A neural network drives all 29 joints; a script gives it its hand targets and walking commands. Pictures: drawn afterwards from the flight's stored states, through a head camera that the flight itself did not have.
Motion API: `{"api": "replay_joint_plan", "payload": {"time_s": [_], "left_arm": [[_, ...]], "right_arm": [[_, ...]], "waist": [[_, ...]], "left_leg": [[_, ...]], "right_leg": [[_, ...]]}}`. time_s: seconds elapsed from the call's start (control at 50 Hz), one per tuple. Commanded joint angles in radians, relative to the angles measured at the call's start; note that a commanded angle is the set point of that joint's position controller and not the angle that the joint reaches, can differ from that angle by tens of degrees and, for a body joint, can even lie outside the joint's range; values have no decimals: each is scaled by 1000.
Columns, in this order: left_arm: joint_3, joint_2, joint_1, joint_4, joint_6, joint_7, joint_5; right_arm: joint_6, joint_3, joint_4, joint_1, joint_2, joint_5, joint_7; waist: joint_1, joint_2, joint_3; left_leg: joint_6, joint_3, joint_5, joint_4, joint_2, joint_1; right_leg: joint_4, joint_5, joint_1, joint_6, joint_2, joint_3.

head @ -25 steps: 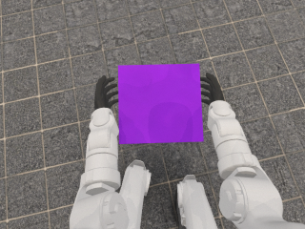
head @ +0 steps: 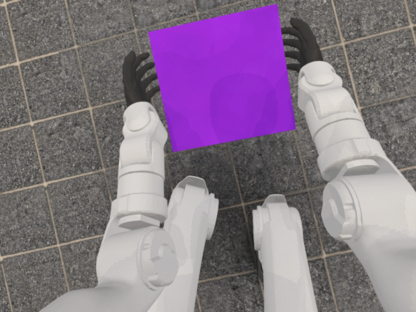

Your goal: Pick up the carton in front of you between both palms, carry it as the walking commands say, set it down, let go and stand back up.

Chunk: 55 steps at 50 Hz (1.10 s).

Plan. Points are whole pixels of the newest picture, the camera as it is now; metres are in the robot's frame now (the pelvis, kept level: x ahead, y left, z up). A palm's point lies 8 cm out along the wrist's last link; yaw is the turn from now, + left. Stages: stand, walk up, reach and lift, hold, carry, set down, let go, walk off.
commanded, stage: set down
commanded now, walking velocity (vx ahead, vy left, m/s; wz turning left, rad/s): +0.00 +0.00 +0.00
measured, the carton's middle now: (222, 90) +0.50 +0.08 -0.23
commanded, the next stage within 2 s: none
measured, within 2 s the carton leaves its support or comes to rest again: rests again in 0.84 s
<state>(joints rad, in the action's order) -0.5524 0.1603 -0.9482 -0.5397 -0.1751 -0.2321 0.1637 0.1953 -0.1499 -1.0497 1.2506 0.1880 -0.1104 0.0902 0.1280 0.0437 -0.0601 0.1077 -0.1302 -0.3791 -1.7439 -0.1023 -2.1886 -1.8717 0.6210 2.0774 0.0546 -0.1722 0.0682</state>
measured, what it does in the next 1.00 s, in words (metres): lowers itself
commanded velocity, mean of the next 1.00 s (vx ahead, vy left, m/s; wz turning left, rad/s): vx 0.00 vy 0.00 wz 0.00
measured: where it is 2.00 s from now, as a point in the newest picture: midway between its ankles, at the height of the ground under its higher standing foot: (223, 239)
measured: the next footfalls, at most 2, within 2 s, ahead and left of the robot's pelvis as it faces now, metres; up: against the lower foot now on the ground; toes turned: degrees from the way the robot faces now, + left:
none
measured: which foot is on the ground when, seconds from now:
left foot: down 0.00-1.00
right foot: down 0.00-1.00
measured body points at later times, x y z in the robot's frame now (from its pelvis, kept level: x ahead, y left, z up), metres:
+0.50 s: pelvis +0.00 -0.02 -0.06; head +0.36 -0.03 +0.21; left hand +0.46 +0.23 -0.21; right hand +0.57 -0.05 -0.24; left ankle +0.14 +0.14 -0.43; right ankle +0.07 -0.12 -0.43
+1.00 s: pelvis +0.00 -0.01 -0.07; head +0.36 -0.03 +0.19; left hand +0.47 +0.24 -0.23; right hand +0.57 -0.05 -0.25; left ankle +0.14 +0.14 -0.43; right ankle +0.08 -0.12 -0.43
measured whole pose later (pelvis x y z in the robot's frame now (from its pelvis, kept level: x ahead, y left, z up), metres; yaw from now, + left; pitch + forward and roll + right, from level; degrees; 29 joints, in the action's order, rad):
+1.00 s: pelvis +0.00 -0.01 -0.07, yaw +3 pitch +47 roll +5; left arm -0.76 0.00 -1.22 -0.84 -0.16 -0.06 0.19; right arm 0.17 -0.10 -1.22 1.51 0.24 -0.22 0.01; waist 0.18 -0.02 0.12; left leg 0.13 -0.06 -0.43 -1.95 -0.06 -2.35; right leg -2.13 0.65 2.29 0.01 -0.15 0.07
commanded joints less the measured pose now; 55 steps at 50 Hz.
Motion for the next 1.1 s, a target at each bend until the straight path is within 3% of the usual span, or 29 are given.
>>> {"api": "replay_joint_plan", "payload": {"time_s": [0.0, 0.22, 0.28, 0.36, 0.42, 0.56, 0.76, 1.08], "left_arm": [[515, 698, -640, -52, -6, 240, -67], [396, 578, -731, -80, 11, 241, -82], [355, 609, -716, -120, 10, 254, -106], [307, 611, -717, -170, 2, 293, -122], [283, 593, -705, -196, 3, 313, -119], [207, 530, -677, -260, -6, 341, -73], [105, 459, -635, -309, -12, 348, -15], [57, 358, -624, -358, 21, 332, -27]], "right_arm": [[-62, 269, 91, 527, -822, 86, -246], [-72, 315, 25, 668, -719, 138, -223], [-84, 325, 38, 717, -695, 142, -210], [-80, 325, 45, 717, -701, 105, -190], [-77, 317, 27, 680, -717, 81, -177], [-70, 256, -32, 625, -673, 39, -181], [-63, 182, -84, 589, -561, -29, -204], [-59, 145, -138, 480, -482, -104, -225]], "waist": [[40, 34, -1062], [103, 108, -1029], [104, 135, -1014], [90, 216, -959], [88, 245, -929], [86, 195, -809], [54, 164, -695], [14, 156, -572]], "left_leg": [[-9, 218, 222, 31, -29, 870], [0, 250, 268, -104, -2, 744], [1, 249, 293, -136, 1, 700], [0, 252, 330, -171, 8, 576], [-2, 254, 325, -186, 12, 501], [-10, 252, 266, -194, 18, 398], [-15, 235, 208, -190, 4, 374], [-21, 219, 209, -214, -4, 306]], "right_leg": [[200, -163, -237, -56, -21, -110], [95, -204, -224, -48, -2, -92], [80, -223, -229, -53, 10, -84], [61, -337, -286, -46, 24, -71], [53, -407, -321, -41, 37, -52], [50, -393, -262, -55, 46, -24], [42, -289, -145, -80, 52, -30], [7, -317, -68, -99, 77, -2]]}}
